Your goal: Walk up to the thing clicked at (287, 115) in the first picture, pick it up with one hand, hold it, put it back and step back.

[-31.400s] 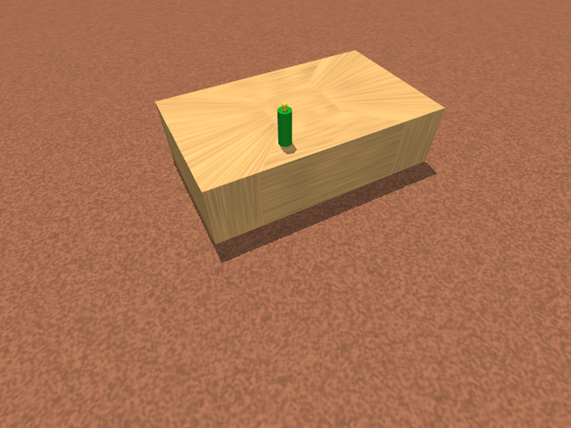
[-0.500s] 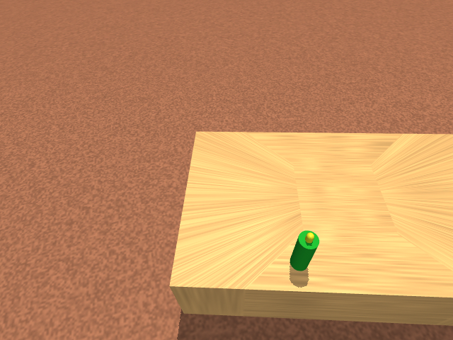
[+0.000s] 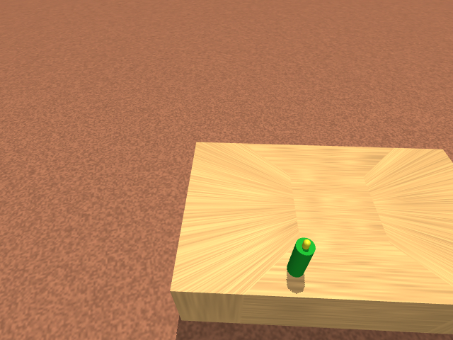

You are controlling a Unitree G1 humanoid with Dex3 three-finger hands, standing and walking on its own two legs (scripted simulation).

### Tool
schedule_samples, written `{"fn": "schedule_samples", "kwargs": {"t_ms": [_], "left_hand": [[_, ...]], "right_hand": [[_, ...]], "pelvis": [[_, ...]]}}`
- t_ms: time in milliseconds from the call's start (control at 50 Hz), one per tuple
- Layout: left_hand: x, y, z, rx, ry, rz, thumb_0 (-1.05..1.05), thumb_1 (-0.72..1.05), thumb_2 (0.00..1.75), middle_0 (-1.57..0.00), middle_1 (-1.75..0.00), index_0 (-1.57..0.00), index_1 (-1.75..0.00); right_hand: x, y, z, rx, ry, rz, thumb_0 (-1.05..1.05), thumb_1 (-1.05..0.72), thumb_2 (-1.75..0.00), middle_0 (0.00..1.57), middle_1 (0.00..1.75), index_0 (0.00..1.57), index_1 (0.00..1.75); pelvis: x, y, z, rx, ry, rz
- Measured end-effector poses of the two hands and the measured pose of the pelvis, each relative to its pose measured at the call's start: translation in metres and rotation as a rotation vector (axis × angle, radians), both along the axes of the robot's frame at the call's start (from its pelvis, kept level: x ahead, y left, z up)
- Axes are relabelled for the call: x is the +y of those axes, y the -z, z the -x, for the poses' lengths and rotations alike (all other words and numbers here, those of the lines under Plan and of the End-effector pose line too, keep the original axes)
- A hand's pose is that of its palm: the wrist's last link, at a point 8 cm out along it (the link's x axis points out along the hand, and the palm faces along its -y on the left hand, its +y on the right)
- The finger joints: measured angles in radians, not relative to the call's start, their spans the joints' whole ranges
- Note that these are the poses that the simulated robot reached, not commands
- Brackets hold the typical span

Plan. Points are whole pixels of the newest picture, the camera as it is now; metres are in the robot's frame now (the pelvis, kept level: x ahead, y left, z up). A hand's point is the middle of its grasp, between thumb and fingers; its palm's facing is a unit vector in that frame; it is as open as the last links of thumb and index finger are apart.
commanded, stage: stand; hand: right
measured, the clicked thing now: (301, 256) +0.46 -0.22 -0.35
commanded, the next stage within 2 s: step back in 1.54 s
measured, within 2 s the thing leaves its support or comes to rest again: neither
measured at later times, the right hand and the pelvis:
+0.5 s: hand out of the picture +0.06 -0.24 -0.16, palm faces -0.02 +0.94 -0.35, open 7.4 cm; pelvis +0.00 +0.01 +0.00, yaw +0 degrees
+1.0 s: hand out of the picture +0.08 -0.24 -0.16, palm faces -0.02 +0.94 -0.35, open 7.4 cm; pelvis +0.01 +0.01 +0.00, yaw +0 degrees
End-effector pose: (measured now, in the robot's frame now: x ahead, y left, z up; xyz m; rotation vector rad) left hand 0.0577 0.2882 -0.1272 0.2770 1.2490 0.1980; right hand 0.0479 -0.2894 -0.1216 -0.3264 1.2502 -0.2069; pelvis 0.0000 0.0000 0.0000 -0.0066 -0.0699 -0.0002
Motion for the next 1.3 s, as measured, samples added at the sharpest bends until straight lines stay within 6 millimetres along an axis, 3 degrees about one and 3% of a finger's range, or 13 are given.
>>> {"fn": "schedule_samples", "kwargs": {"t_ms": [300,1060,1300], "left_hand": [[0.012,-0.002,0.012,0.038,-0.004,-0.016,0.01,0.90,0.90,-0.20,-0.30,-0.20,-0.30],[0.016,-0.007,-0.020,0.005,0.021,-0.018,0.01,0.90,0.90,-0.21,-0.30,-0.20,-0.30],[0.018,-0.008,-0.020,0.005,0.021,-0.021,0.01,0.90,0.90,-0.20,-0.30,-0.20,-0.30]], "right_hand": [[0.003,0.000,0.001,0.021,0.002,-0.004,0.00,-0.91,-0.89,0.20,0.30,0.20,0.30],[0.004,-0.005,-0.028,-0.003,-0.001,-0.001,0.00,-0.91,-0.89,0.20,0.30,0.20,0.30],[0.004,-0.005,-0.030,-0.006,-0.001,-0.002,0.00,-0.91,-0.89,0.20,0.30,0.20,0.30]], "pelvis": [[0.007,-0.002,0.001,0.005,-0.001,-0.004],[0.012,-0.003,-0.014,0.024,0.000,-0.004],[0.013,-0.004,-0.014,0.025,0.000,-0.006]]}}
